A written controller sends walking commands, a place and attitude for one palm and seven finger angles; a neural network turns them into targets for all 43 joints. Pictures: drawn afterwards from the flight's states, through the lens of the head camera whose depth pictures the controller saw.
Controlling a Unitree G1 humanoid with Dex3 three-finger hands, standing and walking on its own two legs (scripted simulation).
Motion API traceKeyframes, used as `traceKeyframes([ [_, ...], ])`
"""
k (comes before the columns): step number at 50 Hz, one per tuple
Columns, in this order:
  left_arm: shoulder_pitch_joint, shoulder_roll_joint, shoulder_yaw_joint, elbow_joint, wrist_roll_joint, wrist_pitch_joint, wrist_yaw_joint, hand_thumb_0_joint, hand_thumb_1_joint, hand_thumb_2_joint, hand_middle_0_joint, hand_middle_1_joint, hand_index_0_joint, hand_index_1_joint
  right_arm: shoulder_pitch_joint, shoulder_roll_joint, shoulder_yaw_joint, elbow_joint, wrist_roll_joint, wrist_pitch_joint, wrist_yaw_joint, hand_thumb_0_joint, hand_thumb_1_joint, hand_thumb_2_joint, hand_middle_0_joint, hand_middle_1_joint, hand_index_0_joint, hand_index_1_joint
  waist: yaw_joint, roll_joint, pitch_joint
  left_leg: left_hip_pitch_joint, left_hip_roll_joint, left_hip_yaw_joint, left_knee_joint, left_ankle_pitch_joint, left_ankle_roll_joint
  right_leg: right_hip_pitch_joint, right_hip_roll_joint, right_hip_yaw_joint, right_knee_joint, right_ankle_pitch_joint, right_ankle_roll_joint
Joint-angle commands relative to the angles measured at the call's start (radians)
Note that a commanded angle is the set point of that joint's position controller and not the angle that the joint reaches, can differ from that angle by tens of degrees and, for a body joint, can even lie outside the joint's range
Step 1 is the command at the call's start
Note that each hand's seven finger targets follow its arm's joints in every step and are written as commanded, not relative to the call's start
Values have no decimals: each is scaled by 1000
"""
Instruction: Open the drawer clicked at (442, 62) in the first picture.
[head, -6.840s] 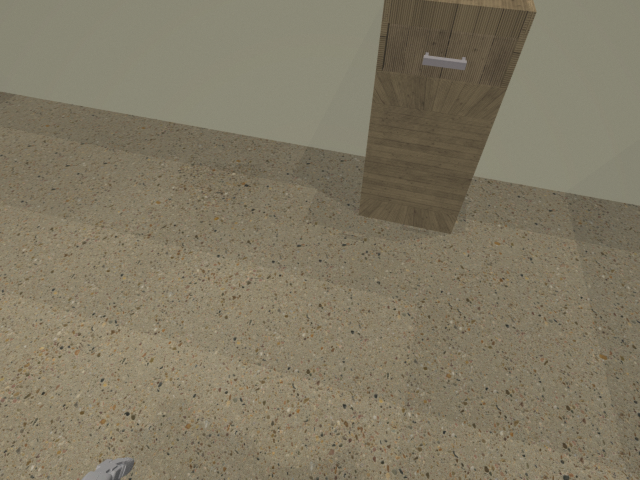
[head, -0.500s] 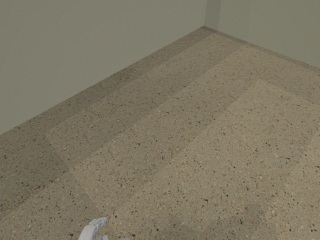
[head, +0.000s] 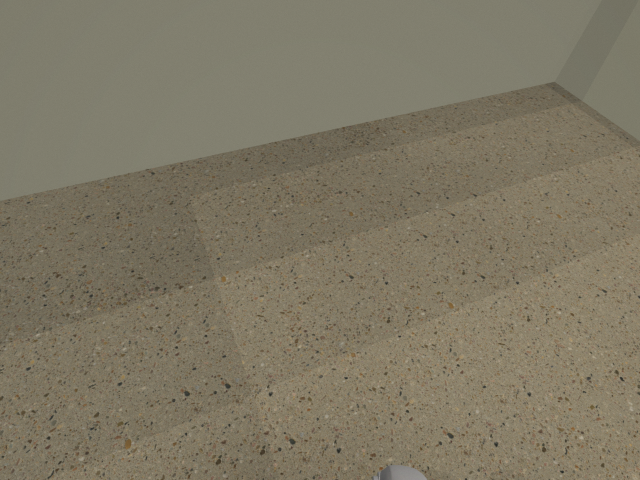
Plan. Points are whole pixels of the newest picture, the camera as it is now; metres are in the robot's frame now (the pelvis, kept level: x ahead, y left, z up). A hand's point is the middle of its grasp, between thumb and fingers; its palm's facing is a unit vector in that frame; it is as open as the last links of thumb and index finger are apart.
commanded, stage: turn to face it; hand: left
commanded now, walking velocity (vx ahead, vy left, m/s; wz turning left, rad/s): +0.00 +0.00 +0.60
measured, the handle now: out of the picture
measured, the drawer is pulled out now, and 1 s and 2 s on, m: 0.00 0.00 0.00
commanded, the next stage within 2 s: none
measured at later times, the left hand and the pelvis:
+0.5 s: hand out of the picture -0.03 +0.13 -0.15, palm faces +0.34 -0.90 -0.28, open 7.3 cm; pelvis -0.04 -0.08 +0.00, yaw +20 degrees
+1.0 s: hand out of the picture -0.11 +0.20 -0.16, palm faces +0.60 -0.75 -0.26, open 7.3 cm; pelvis -0.06 -0.04 +0.00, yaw +37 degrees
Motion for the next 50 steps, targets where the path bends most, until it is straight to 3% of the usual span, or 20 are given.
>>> traceKeyframes([
  [1, -48, 48, 3, -98, 3, -22, 5, 0, 900, 900, -200, -300, -200, -300, 30, -217, -60, -64, 1, -1, -3, 0, -900, -900, 200, 300, 200, 300, -28, 149, -94, 133, 233, -328, -194, 51, 96, -40, 8, 5, -97, -31, -1],
  [6, -28, 40, -2, -116, -3, -26, 10, 0, 900, 900, -200, -300, -200, -300, -2, -233, -71, -81, -4, 14, 4, 0, -900, -900, 200, 300, 200, 300, -23, 193, -92, 38, 213, -416, -190, -43, 100, 92, 49, 3, -279, -71, -26],
  [8, 28, 46, -2, -108, -7, -30, 11, 0, 900, 900, -200, -300, -200, -300, -31, -237, -76, -96, -4, 20, 7, 0, -900, -900, 200, 300, 200, 300, -2, 200, -101, -15, 189, -438, -173, -39, 86, 196, 74, -7, -406, -45, -38],
  [10, 139, 64, 9, -86, -7, -40, 14, 0, 900, 900, -200, -300, -200, -300, -77, -215, -79, -117, 1, 27, 10, 0, -900, -900, 200, 300, 200, 300, 51, 141, -121, -149, 117, -386, -111, -127, 20, 406, 64, -28, -659, 80, -57],
  [11, 168, 139, 25, -91, 10, -50, 22, 0, 900, 900, -200, -300, -200, -300, -61, -150, -72, -129, 9, 34, 15, 0, -900, -900, 200, 300, 200, 300, 64, -68, -114, -320, 2, -266, 118, -257, -56, 509, -129, 167, -845, -72, -123],
  [12, 119, 228, 30, -122, 21, -51, 27, 0, 900, 900, -200, -300, -200, -300, -64, -98, -62, -156, 6, 31, 14, 0, -900, -900, 200, 300, 200, 300, 65, -344, -66, -441, -104, -86, 429, -361, -122, 416, -398, 466, -949, -178, -218],
  [13, 28, 207, 18, -152, 7, -45, 33, 0, 900, 900, -200, -300, -200, -300, -85, -168, -77, -151, -3, 34, 16, 0, -900, -900, 200, 300, 200, 300, 36, -210, -37, -335, -30, -135, 586, -351, -104, 205, -429, 390, -952, -167, -239],
  [14, -58, 154, 12, -170, 7, -54, 32, 0, 900, 900, -200, -300, -200, -300, -55, -163, -77, -131, -7, 43, 25, 0, -900, -900, 200, 300, 200, 300, -16, -176, -16, -309, -8, -133, 657, -277, -98, 160, -338, 279, -930, -112, -219],
  [17, -84, 83, -15, -165, 3, -69, 21, 0, 900, 900, -200, -300, -200, -300, 5, -139, -70, -72, -7, 52, 34, 0, -900, -900, 200, 300, 200, 300, -42, -161, 18, -306, 16, -63, 774, -146, -131, 207, -207, 46, -829, 162, -172],
  [26, 101, 142, -1, -97, 17, -65, 20, 0, 900, 900, -200, -300, -200, -300, -146, -116, -43, -103, 5, 48, 38, 0, -900, -900, 200, 300, 200, 300, 59, -187, -45, -241, 52, 24, 463, -245, -154, 411, -280, -29, -752, 383, -224],
  [30, 110, 171, 13, -86, 20, -58, 16, 0, 900, 900, -200, -300, -200, -300, -135, -102, -27, -103, 14, 28, 33, 0, -900, -900, 200, 300, 200, 300, 71, -234, -109, -114, 32, 81, 243, -270, -132, 452, -297, -76, -655, 563, -219],
  [32, 97, 173, 16, -77, 14, -53, 13, 0, 900, 900, -200, -300, -200, -300, -83, -115, -29, -94, 12, 21, 29, 0, -900, -900, 200, 300, 200, 300, 41, -215, -136, -13, 19, 102, 98, -159, -118, 428, -285, -127, -579, 567, -179],
  [33, 85, 166, 16, -78, 7, -50, 10, 0, 900, 900, -200, -300, -200, -300, -45, -138, -36, -84, 11, 15, 30, 0, -900, -900, 200, 300, 200, 300, 15, -159, -156, 84, 26, 79, -29, -52, -108, 382, -264, -162, -492, 525, -139],
  [34, 85, 136, 13, -94, -1, -44, 6, 0, 900, 900, -200, -300, -200, -300, 12, -209, -53, -70, 8, 5, 26, 0, -900, -900, 200, 300, 200, 300, -22, 14, -198, 268, 122, -46, -98, 145, -66, 215, -214, -194, -332, 355, -83],
  [35, 46, 65, -4, -144, -6, -43, -2, 0, 900, 900, -200, -300, -200, -300, 69, -316, -82, -68, 5, -2, 18, 0, -900, -900, 200, 300, 200, 300, -64, 316, -196, 419, 387, -392, -98, 564, 70, -110, -76, -200, -124, -211, -2],
  [36, -37, 71, -14, -169, 5, -33, 4, 0, 900, 900, -200, -300, -200, -300, 135, -341, -86, -36, 9, 7, 12, 0, -900, -900, 200, 300, 200, 300, -93, 257, -197, 385, 445, -388, -79, 700, 154, -143, -57, -94, 11, -304, -9],
  [37, -51, 72, -11, -162, 8, -27, 5, 0, 900, 900, -200, -300, -200, -300, 111, -305, -75, -31, 6, 4, 3, 0, -900, -900, 200, 300, 200, 300, -75, 213, -168, 337, 399, -325, -84, 634, 151, -148, -71, -49, 60, -236, -17],
  [38, -55, 67, -7, -148, 6, -26, 5, 0, 900, 900, -200, -300, -200, -300, 60, -275, -70, -44, 4, 0, -7, 0, -900, -900, 200, 300, 200, 300, -59, 252, -149, 299, 343, -300, -84, 580, 130, -155, -69, -27, 84, -173, -11],
  [41, -14, 80, 0, -116, 1, -30, -5, 0, 900, 900, -200, -300, -200, -300, -58, -228, -48, -83, 4, -4, -9, 0, -900, -900, 200, 300, 200, 300, -8, 196, -92, 213, 238, -205, -88, 531, 78, -94, -39, -17, 75, -56, -4],
  [50, -67, 59, -11, -158, -4, -30, 3, 0, 900, 900, -200, -300, -200, -300, -30, -243, -60, -90, -3, 7, -2, 0, -900, -900, 200, 300, 200, 300, -23, 153, -90, 162, 221, -348, -101, 333, 112, 22, 22, -5, -222, -71, -3],
])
